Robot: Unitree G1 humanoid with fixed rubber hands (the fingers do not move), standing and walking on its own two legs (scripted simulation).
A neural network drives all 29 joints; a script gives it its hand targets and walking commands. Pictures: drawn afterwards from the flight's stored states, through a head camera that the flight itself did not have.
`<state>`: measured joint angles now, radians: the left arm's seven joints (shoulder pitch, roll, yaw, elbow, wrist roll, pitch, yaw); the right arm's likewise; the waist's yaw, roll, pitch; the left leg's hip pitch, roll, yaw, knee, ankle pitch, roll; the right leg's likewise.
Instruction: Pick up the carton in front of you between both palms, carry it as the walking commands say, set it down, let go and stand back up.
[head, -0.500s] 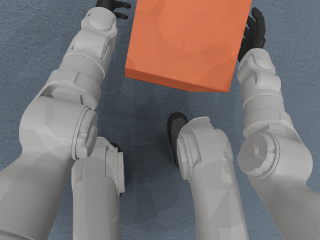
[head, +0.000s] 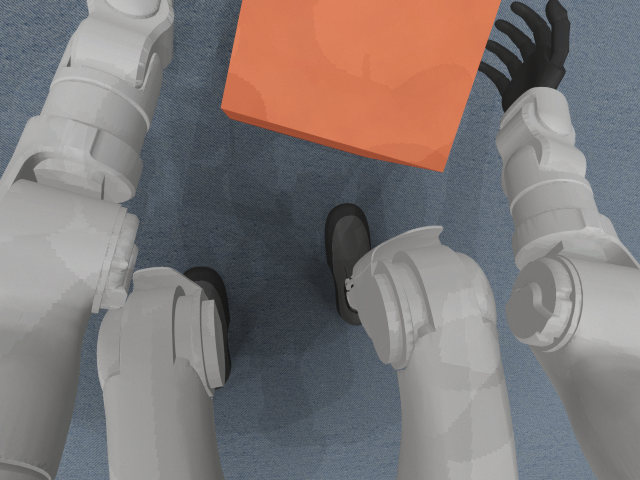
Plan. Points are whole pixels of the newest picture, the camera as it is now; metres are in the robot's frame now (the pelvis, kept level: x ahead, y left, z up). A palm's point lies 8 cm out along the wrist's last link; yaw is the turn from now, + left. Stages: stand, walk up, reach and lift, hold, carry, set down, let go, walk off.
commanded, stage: set down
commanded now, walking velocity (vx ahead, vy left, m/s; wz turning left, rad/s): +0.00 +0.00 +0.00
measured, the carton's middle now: (337, 52) +0.50 -0.11 -0.26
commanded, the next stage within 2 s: let go in 1.00 s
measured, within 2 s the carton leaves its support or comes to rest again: neither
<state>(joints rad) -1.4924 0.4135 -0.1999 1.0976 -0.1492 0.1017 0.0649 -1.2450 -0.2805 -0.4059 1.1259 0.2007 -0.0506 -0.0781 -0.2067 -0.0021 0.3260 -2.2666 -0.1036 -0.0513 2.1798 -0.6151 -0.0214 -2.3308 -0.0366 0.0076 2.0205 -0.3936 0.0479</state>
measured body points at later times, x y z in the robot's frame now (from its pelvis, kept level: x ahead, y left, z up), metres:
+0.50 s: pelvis +0.01 -0.01 +0.09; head +0.34 -0.04 +0.40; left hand +0.60 +0.05 -0.03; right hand +0.45 -0.30 -0.03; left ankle +0.09 +0.11 -0.35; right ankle +0.16 -0.14 -0.35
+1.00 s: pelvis +0.04 -0.01 +0.22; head +0.33 -0.02 +0.57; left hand +0.60 +0.06 +0.12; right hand +0.44 -0.31 +0.12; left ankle +0.09 +0.11 -0.35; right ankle +0.16 -0.14 -0.35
